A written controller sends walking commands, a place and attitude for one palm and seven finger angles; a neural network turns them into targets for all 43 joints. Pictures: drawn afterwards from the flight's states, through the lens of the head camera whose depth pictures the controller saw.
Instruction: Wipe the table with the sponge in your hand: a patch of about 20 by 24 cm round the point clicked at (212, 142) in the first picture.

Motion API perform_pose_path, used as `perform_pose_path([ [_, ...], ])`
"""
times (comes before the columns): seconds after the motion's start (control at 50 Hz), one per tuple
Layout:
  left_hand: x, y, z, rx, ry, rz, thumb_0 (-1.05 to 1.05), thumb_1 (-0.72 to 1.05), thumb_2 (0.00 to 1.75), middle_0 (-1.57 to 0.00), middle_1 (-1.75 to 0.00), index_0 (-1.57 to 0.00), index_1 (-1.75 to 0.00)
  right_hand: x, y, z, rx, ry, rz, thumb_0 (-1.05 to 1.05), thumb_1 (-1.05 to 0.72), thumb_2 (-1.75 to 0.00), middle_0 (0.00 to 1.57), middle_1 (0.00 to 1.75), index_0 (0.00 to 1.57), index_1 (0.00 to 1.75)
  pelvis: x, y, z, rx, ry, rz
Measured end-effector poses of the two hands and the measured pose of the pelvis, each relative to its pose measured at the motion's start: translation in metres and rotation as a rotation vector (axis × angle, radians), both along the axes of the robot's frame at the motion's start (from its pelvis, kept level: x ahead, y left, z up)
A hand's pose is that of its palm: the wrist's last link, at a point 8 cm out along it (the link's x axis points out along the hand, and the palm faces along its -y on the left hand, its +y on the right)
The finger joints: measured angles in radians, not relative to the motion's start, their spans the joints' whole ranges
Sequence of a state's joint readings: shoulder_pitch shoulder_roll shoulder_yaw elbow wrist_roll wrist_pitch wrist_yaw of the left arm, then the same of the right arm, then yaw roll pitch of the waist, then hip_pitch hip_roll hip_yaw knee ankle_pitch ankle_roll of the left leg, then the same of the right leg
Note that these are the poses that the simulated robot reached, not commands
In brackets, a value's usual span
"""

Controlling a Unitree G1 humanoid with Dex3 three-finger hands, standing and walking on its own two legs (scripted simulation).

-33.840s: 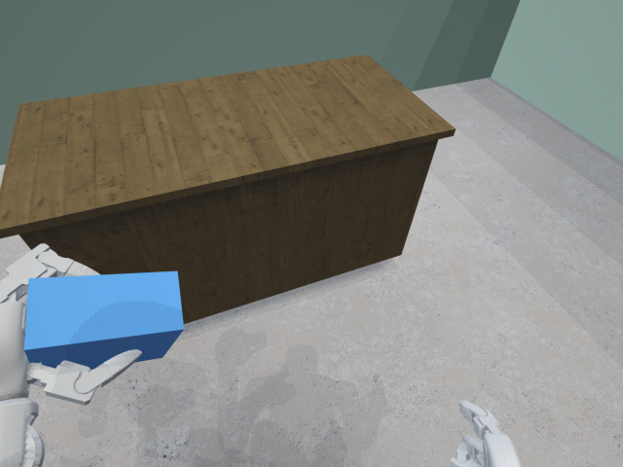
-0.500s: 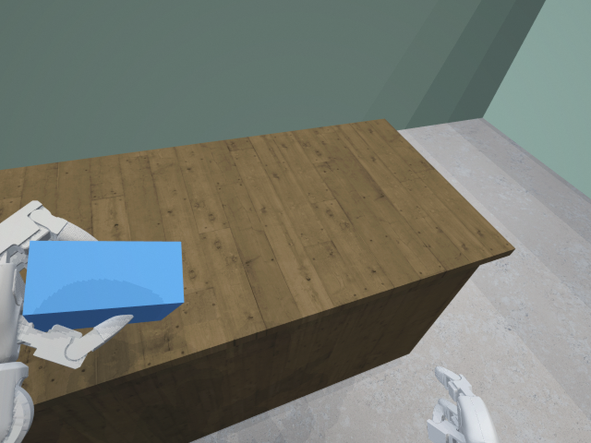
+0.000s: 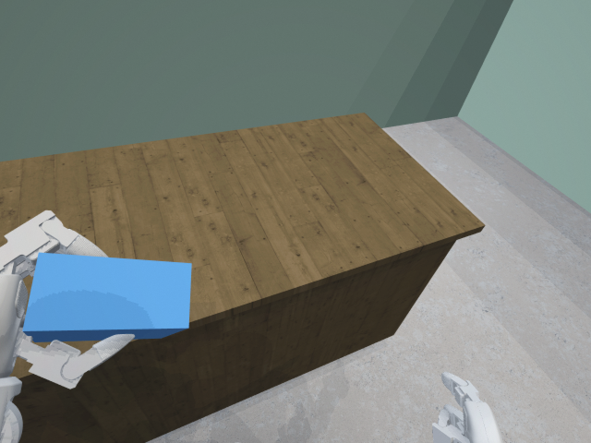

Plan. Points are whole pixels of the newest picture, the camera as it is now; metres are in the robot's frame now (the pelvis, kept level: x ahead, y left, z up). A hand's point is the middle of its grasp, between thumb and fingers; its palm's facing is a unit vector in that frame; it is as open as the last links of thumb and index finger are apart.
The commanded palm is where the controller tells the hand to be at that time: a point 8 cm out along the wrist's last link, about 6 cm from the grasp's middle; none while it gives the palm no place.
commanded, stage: step back with the hand held close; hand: left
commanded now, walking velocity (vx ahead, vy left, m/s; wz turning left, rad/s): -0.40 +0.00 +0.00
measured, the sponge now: (133, 303) +0.21 +0.19 +0.16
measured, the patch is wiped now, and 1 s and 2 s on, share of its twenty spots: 1.00 1.00 1.00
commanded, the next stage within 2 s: stop stepping back and stand still in 0.30 s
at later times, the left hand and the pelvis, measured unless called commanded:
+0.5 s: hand out of the picture +0.02 +0.27 +0.20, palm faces +0.35 -0.88 -0.31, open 9.9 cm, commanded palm -0.02 +0.32 +0.19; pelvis -0.19 +0.04 +0.00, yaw -2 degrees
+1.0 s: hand out of the picture -0.14 +0.30 +0.18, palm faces +0.36 -0.85 -0.38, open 9.9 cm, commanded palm -0.19 +0.34 +0.19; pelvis -0.36 +0.06 -0.02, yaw -2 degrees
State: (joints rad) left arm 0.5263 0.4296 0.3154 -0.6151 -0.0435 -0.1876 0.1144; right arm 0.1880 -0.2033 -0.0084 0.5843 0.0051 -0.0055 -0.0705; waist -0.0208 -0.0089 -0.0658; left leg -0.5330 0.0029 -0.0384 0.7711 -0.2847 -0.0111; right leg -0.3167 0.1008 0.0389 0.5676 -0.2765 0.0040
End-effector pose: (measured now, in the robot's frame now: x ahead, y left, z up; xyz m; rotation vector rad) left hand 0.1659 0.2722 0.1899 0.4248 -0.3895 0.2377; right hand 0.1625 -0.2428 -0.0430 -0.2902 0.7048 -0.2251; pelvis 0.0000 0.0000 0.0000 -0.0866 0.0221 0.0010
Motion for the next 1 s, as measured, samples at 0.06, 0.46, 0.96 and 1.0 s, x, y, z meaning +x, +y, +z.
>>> perform_pose_path([
  [0.06, -0.016, 0.024, -0.003, -0.019, -0.041, 0.05, 0.0, -0.49, 1.06, -0.77, -1.36, -0.75, -1.36, -0.019, 0.001, 0.002, -0.05, 0.024, -0.003, 0.01, -0.91, -0.9, 0.2, 0.3, 0.2, 0.3, -0.012, 0.011, -0.003, 0.003, 0.011, 0.019],
  [0.46, -0.154, 0.044, 0.019, -0.005, -0.085, 0.038, 0.0, -0.49, 1.06, -0.77, -1.36, -0.75, -1.36, -0.16, 0.07, 0.002, 0.072, -0.077, 0.088, 0.01, -0.9, -0.9, 0.2, 0.3, 0.21, 0.3, -0.168, 0.037, 0.001, 0.016, -0.008, -0.042],
  [0.96, -0.332, 0.071, 0.009, 0.013, -0.022, 0.044, 0.0, -0.49, 1.06, -0.77, -1.36, -0.75, -1.36, -0.399, 0.095, -0.038, 0.16, 0.007, 0.006, 0.02, -0.9, -0.9, 0.2, 0.3, 0.2, 0.3, -0.342, 0.066, -0.004, 0.036, -0.064, -0.037],
  [1.0, -0.345, 0.07, 0.003, 0.042, -0.023, 0.059, 0.0, -0.49, 1.06, -0.77, -1.36, -0.75, -1.36, -0.404, 0.089, -0.051, 0.158, 0.004, 0.027, 0.02, -0.9, -0.9, 0.2, 0.3, 0.2, 0.3, -0.357, 0.064, -0.017, 0.03, -0.071, -0.031],
])
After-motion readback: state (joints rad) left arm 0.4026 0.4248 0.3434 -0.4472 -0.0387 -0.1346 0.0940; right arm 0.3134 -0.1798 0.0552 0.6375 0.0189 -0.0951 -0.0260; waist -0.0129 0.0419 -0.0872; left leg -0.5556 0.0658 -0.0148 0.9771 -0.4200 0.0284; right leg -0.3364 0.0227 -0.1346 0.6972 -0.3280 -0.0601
